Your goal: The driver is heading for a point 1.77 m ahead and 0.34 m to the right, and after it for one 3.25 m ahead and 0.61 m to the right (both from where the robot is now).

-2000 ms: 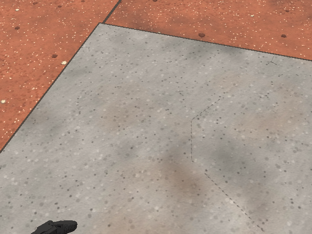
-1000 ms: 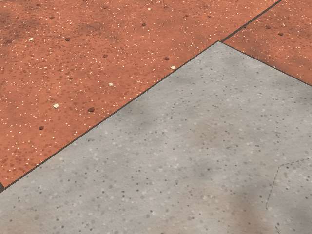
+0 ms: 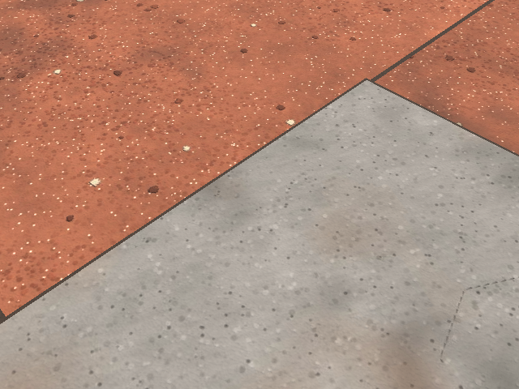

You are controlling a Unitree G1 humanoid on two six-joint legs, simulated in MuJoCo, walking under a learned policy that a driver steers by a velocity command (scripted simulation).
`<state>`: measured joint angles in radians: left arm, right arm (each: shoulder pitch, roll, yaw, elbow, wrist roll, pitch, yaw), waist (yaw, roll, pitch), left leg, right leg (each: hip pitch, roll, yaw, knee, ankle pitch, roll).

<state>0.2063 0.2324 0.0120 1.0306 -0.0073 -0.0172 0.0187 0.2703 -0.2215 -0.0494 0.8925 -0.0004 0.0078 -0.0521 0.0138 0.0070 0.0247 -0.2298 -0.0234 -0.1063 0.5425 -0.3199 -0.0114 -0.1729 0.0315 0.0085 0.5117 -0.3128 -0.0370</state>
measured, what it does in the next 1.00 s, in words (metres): stands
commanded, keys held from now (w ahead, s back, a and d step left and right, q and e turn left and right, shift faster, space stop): no key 1.00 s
